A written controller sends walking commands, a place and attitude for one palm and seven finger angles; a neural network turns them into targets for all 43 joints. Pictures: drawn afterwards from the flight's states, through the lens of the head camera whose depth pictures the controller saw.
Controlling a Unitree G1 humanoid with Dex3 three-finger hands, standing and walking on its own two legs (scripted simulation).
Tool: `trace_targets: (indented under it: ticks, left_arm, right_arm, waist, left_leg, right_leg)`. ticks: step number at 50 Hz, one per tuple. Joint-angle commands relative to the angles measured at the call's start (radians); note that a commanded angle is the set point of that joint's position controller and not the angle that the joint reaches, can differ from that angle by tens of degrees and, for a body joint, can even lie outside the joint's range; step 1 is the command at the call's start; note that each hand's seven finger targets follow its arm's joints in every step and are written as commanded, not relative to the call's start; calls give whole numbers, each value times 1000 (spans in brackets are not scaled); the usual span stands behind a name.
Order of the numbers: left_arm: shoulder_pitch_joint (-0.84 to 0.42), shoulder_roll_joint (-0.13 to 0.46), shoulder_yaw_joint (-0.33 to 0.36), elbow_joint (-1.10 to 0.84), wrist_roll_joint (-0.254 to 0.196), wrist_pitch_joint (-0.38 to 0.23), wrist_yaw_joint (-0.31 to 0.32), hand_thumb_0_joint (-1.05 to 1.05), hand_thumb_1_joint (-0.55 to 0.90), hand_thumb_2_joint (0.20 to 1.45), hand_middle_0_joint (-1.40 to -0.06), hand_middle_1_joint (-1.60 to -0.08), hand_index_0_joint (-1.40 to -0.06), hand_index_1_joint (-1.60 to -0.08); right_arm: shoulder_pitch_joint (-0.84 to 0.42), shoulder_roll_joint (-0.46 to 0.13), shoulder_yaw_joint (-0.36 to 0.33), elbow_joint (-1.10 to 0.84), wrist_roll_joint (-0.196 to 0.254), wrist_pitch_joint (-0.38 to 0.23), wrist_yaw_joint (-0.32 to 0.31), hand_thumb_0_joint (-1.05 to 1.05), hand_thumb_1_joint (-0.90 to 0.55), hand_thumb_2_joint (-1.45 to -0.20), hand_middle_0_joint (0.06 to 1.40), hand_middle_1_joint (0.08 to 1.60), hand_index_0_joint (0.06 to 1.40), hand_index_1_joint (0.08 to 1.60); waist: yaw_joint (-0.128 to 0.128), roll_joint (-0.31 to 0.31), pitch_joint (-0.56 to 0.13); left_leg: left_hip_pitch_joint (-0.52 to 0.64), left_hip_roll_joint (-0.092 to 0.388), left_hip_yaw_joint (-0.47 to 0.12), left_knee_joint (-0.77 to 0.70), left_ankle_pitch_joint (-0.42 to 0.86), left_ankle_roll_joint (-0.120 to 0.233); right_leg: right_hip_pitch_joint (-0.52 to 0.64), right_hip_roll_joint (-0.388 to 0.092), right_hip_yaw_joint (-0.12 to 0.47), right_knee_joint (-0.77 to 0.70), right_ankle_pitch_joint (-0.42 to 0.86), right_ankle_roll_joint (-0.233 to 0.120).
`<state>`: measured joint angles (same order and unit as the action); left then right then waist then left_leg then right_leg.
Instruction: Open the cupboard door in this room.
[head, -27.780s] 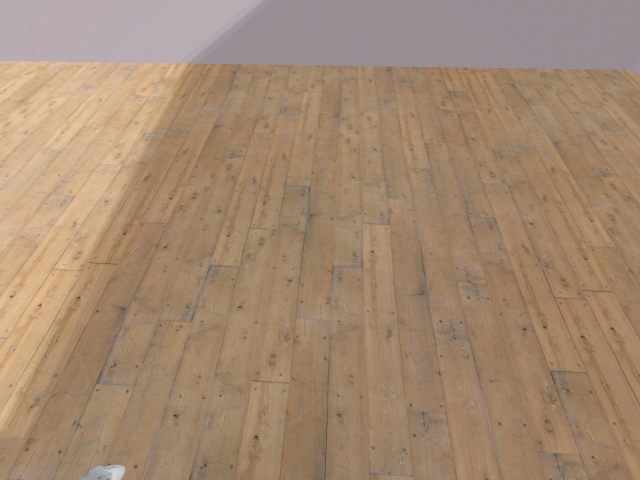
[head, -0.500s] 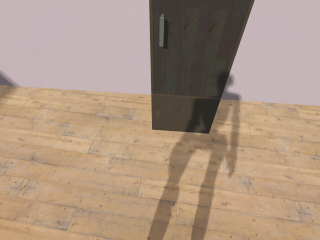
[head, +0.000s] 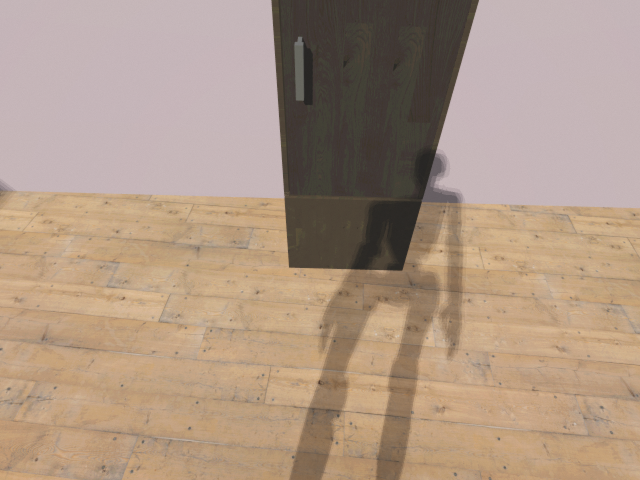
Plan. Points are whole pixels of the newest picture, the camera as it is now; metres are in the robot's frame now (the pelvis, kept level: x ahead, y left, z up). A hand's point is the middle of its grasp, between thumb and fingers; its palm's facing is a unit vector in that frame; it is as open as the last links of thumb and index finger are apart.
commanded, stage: take the last steps up to it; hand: left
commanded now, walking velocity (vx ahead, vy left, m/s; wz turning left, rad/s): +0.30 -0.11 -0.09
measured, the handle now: (300, 69) +0.98 +0.10 +0.07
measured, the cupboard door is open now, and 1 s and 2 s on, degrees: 0 0 0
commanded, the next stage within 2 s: come to a stop and stand still in 1.00 s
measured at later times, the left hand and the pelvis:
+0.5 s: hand out of the picture +0.06 +0.09 -0.17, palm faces +0.09 -0.99 -0.13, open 7.4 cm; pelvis +0.15 -0.05 +0.00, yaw +0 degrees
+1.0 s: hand (268, 301) +0.46 +0.12 -0.16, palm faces -0.05 -0.98 -0.21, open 7.4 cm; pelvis +0.35 -0.07 +0.00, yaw -1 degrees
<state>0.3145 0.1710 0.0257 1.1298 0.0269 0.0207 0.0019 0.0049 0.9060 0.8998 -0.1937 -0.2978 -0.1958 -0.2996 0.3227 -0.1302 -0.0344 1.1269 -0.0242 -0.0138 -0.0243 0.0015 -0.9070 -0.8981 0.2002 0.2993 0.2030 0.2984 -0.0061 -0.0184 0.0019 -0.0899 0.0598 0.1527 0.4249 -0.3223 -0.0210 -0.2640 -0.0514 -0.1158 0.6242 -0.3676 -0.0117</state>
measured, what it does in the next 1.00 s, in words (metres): walks ahead: left foot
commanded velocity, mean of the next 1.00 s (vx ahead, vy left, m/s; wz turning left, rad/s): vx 0.27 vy -0.07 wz -0.02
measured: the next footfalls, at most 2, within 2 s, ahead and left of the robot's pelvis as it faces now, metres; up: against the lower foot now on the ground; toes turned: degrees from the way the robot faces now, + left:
left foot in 0.62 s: +0.33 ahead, +0.07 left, +0.00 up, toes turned +9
right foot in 1.04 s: +0.47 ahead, -0.22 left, +0.00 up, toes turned -10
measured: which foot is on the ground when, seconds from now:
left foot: down 0.00-0.14, up 0.16-0.60, down 0.62-1.00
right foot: down 0.00-0.62, up 0.64-1.00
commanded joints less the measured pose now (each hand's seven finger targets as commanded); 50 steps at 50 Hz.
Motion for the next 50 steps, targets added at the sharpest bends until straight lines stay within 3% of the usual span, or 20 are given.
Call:
trace_targets:
  ticks: [1, 4, 5, 6, 7, 8, 9, 11, 16, 25, 28, 29, 30, 31, 32, 34, 37, 40, 48, 50]
  left_arm:
    - [-105, 31, 25, -120, 5, -29, -27, 0, 900, 900, -200, -300, -200, -300]
    - [10, 26, 35, -87, 0, -44, -35, 0, 900, 900, -200, -300, -200, -300]
    - [119, 42, 41, -44, 0, -51, -31, 0, 900, 900, -200, -300, -200, -300]
    - [230, 122, 54, -7, 1, -64, -16, 0, 900, 900, -200, -300, -200, -300]
    - [322, 206, 70, 24, -10, -67, 1, 0, 900, 900, -200, -300, -200, -300]
    - [312, 187, 60, 26, -17, -70, 10, 0, 900, 900, -200, -300, -200, -300]
    - [249, 157, 55, 17, -14, -71, 12, 0, 900, 900, -200, -300, -200, -300]
    - [145, 95, 39, -12, -10, -78, 20, 0, 900, 900, -200, -300, -200, -300]
    - [143, 75, 22, 0, -4, -105, 21, 0, 900, 900, -200, -300, -200, -300]
    - [197, 72, 15, 44, -6, -99, 27, 0, 900, 900, -200, -300, -200, -300]
    - [153, 99, 21, 36, -12, -99, 26, 0, 900, 900, -200, -300, -200, -300]
    - [138, 102, 21, 26, -17, -100, 24, 0, 900, 900, -200, -300, -200, -300]
    - [169, 63, 18, 4, -25, -100, 17, 0, 900, 900, -200, -300, -200, -300]
    - [144, 37, 10, -29, -26, -105, 5, 0, 900, 900, -200, -300, -200, -300]
    - [102, 46, 14, -41, -18, -95, 11, 0, 900, 900, -200, -300, -200, -300]
    - [14, 40, 26, -56, -7, -84, -1, 0, 900, 900, -200, -300, -200, -300]
    - [60, 3, 29, -52, 2, -56, -12, 0, 900, 900, -200, -300, -200, -300]
    - [28, -2, 36, -88, 4, -37, -18, 0, 900, 900, -200, -300, -200, -300]
    - [-149, 57, 32, -150, 1, -42, -33, 0, 900, 900, -200, -300, -200, -300]
    - [-67, 81, 38, -118, 1, -54, -30, 0, 900, 900, -200, -300, -200, -300]
  right_arm:
    - [113, -190, -48, -13, -10, -19, -15, 0, -900, -900, 200, 300, 200, 300]
    - [36, -191, -48, -33, -9, -25, -13, 0, -900, -900, 200, 300, 200, 300]
    - [14, -174, -44, -40, -6, -24, -10, 0, -900, -900, 200, 300, 200, 300]
    - [7, -122, -34, -63, 7, -26, -3, 0, -900, -900, 200, 300, 200, 300]
    - [-73, -79, -16, -115, 14, -25, 8, 0, -900, -900, 200, 300, 200, 300]
    - [-126, -108, -24, -129, 14, -17, 10, 0, -900, -900, 200, 300, 200, 300]
    - [-151, -90, -33, -124, 13, -19, 14, 0, -900, -900, 200, 300, 200, 300]
    - [-131, -82, -39, -103, 2, -17, 26, 0, -900, -900, 200, 300, 200, 300]
    - [-107, -65, -38, -89, -1, -5, 38, 0, -900, -900, 200, 300, 200, 300]
    - [-328, -51, -13, -168, 7, -21, 43, 0, -900, -900, 200, 300, 200, 300]
    - [-152, -81, -22, -118, 0, -36, 25, 0, -900, -900, 200, 300, 200, 300]
    - [-17, -121, -35, -79, -5, -42, 17, 0, -900, -900, 200, 300, 200, 300]
    - [116, -223, -60, -51, -16, -50, 6, 0, -900, -900, 200, 300, 200, 300]
    - [196, -306, -77, -33, -8, -40, 3, 0, -900, -900, 200, 300, 200, 300]
    - [138, -292, -72, -33, 4, -37, -2, 0, -900, -900, 200, 300, 200, 300]
    - [9, -177, -48, -71, 0, -49, 0, 0, -900, -900, 200, 300, 200, 300]
    - [-36, -122, -31, -74, 0, -66, 2, 0, -900, -900, 200, 300, 200, 300]
    - [-37, -126, -41, -96, 0, -65, 6, 0, -900, -900, 200, 300, 200, 300]
    - [-3, -199, -62, -83, -9, -42, 10, 0, -900, -900, 200, 300, 200, 300]
    - [0, -193, -58, -73, -8, -33, 11, 0, -900, -900, 200, 300, 200, 300]
  waist:
    - [-44, 151, 202]
    - [24, 127, 106]
    - [72, 35, 66]
    - [115, -187, 17]
    - [157, -381, 34]
    - [149, -271, 71]
    - [118, -169, 138]
    - [60, 7, 143]
    - [17, -55, 85]
    - [53, -77, 124]
    - [-40, -63, 19]
    - [-98, -38, -60]
    - [-133, 133, -178]
    - [-132, 257, -187]
    - [-106, 202, -151]
    - [-56, 107, 46]
    - [14, 89, 39]
    - [22, 133, 57]
    - [-12, 163, 64]
    - [28, 119, 14]
  left_leg:
    - [16, 336, -342, -255, -148, 200]
    - [-93, 254, -174, -109, -8, 128]
    - [-189, 183, -108, 26, -39, 85]
    - [-376, 77, 0, 282, -81, 41]
    - [-553, -11, 11, 556, -315, 20]
    - [-566, 23, -107, 690, -273, 33]
    - [-610, 44, -125, 781, -192, 35]
    - [-578, 90, -129, 776, -62, 26]
    - [-541, 78, -84, 650, 57, -14]
    - [-450, 26, -13, 302, 85, 17]
    - [-188, -44, 40, 145, 137, 46]
    - [41, -9, 2, 89, 230, 71]
    - [311, 223, -306, 59, 351, 169]
    - [349, 443, -590, -44, 484, 297]
    - [265, 455, -584, -103, 371, 303]
    - [16, 370, -449, -177, 215, 240]
    - [-107, 267, -227, -199, 256, 173]
    - [-155, 229, -141, -221, 264, 166]
    - [-88, 222, -124, -140, 242, 141]
    - [-106, 178, -95, -13, 227, 94]
  right_leg:
    - [-330, -54, 39, 137, -95, 4]
    - [-46, -24, -17, -58, 26, 12]
    - [133, -1, -24, -152, 106, 4]
    - [324, -146, 187, -261, -5, -53]
    - [353, -337, 513, -418, -4, -140]
    - [251, -362, 574, -464, -62, -182]
    - [195, -359, 558, -473, -133, -207]
    - [126, -308, 409, -455, -97, -184]
    - [174, -210, 194, -429, 301, -144]
    - [265, -193, 113, -371, 666, -137]
    - [273, -151, 47, -138, 905, -103]
    - [158, -130, 24, 43, 831, -71]
    - [-89, -34, -13, 296, 480, -18]
    - [-264, 50, 3, 597, -192, -7]
    - [-331, 12, 100, 702, -199, -13]
    - [-362, -63, 127, 696, -52, 1]
    - [-262, -87, 104, 561, 33, 25]
    - [-251, -100, 73, 414, 106, 48]
    - [-120, -45, -13, 8, 144, 46]
    - [56, -3, -51, -131, 205, 32]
